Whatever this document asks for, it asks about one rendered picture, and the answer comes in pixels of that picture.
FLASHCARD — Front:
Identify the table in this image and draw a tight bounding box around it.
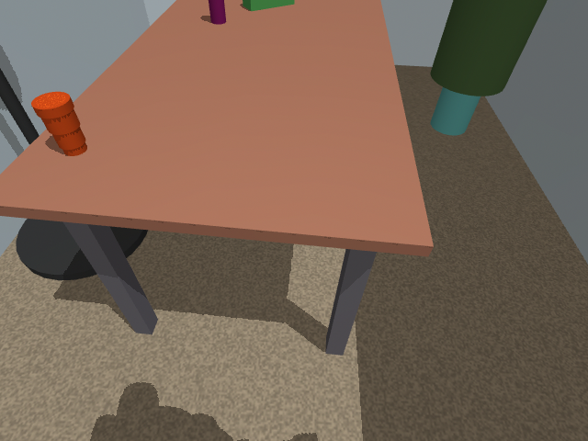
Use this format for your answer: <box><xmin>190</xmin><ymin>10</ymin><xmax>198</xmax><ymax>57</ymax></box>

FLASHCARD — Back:
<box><xmin>0</xmin><ymin>0</ymin><xmax>434</xmax><ymax>356</ymax></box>

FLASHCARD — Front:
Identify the potted plant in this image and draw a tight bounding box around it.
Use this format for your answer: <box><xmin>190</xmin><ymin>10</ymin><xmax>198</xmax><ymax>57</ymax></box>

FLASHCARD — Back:
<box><xmin>430</xmin><ymin>0</ymin><xmax>548</xmax><ymax>135</ymax></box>

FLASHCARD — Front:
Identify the coat stand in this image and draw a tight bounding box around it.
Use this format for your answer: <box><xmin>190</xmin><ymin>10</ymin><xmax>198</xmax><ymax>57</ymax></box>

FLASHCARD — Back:
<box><xmin>0</xmin><ymin>68</ymin><xmax>148</xmax><ymax>280</ymax></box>

